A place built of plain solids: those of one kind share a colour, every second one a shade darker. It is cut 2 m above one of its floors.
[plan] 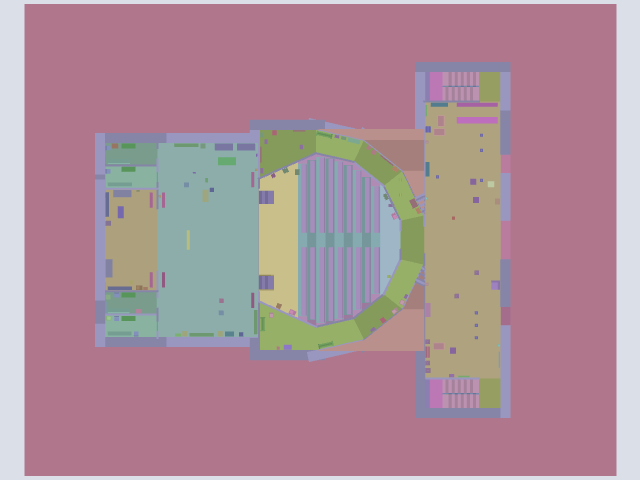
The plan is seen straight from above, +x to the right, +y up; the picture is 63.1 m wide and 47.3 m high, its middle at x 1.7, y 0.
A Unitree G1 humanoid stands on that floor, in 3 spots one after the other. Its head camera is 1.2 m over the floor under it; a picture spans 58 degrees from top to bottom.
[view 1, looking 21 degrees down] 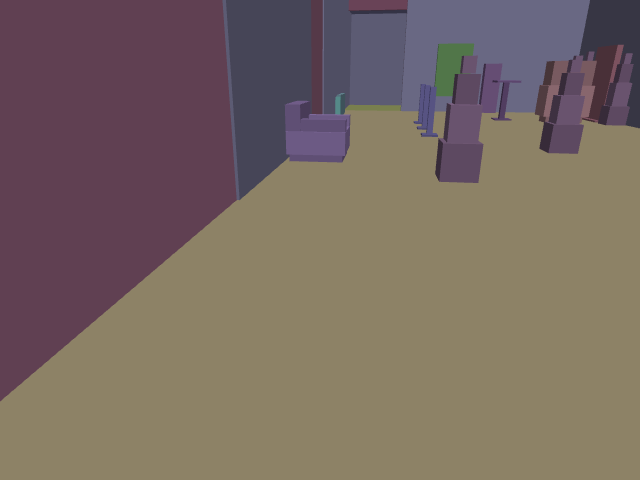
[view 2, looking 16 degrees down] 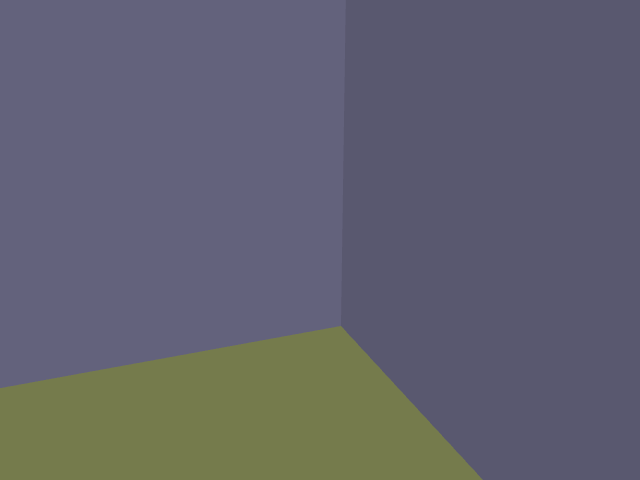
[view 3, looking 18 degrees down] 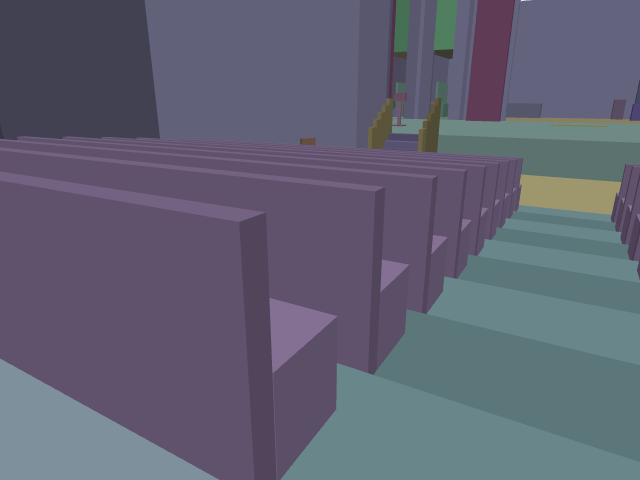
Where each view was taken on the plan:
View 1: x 18.07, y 2.20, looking -82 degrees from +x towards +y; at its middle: floor_grand_foyer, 3.35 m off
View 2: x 18.52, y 14.42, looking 69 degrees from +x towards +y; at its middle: wall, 2.38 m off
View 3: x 8.43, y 0.00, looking -150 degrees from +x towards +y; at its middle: seats_stalls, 2.10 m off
